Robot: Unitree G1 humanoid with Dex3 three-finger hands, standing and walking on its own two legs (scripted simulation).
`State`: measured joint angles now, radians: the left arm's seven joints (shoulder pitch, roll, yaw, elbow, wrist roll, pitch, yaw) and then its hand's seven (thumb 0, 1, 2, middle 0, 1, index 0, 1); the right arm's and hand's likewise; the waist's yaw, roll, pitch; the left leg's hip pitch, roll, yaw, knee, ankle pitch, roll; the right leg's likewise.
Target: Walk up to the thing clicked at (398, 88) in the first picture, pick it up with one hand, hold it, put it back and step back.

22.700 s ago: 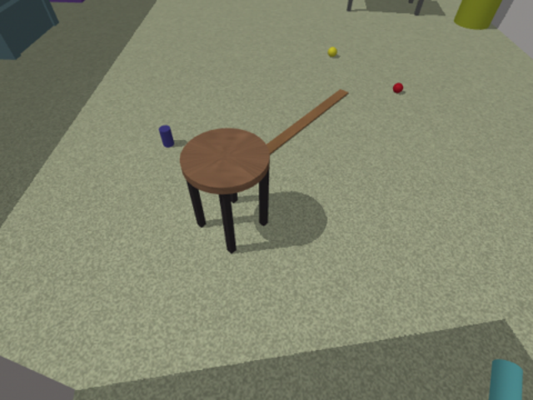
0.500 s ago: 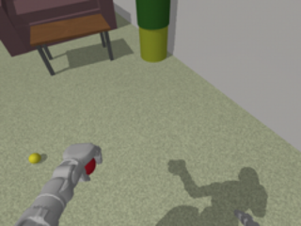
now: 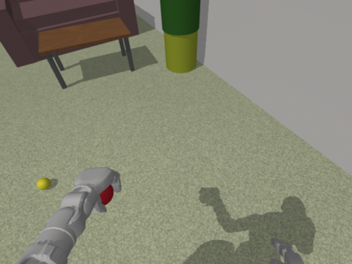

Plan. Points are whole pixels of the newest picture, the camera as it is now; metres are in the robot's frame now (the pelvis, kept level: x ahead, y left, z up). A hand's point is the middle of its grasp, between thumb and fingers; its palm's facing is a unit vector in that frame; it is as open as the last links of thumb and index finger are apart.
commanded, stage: hold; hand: left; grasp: from above
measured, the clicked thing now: (100, 193) +0.31 +0.23 -0.06
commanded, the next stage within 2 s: crouch in 0.30 s
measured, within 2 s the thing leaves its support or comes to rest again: neither
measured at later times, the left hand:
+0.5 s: hand (100, 194) +0.30 +0.22 -0.04, palm faces -0.44 -0.07 -0.89, open 7.9 cm
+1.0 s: hand (112, 209) +0.32 +0.24 -0.20, palm faces -0.44 +0.01 -0.90, open 7.9 cm
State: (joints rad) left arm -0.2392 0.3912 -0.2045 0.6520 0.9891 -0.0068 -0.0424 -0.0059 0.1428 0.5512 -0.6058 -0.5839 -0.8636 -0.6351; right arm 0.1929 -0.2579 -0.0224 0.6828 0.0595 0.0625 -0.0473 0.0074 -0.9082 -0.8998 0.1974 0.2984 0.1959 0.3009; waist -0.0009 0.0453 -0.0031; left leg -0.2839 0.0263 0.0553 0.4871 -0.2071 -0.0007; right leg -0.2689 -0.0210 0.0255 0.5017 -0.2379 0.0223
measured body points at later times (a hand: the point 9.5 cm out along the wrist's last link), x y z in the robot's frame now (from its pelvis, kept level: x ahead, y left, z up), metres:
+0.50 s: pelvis +0.01 +0.00 +0.00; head +0.02 -0.02 +0.45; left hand +0.32 +0.22 +0.01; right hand +0.14 -0.26 -0.12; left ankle +0.03 +0.12 -0.74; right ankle +0.02 -0.13 -0.74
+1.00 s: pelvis -0.01 +0.00 -0.09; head +0.09 +0.02 +0.35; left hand +0.34 +0.24 -0.15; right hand +0.06 -0.29 -0.20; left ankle +0.03 +0.12 -0.74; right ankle +0.02 -0.13 -0.74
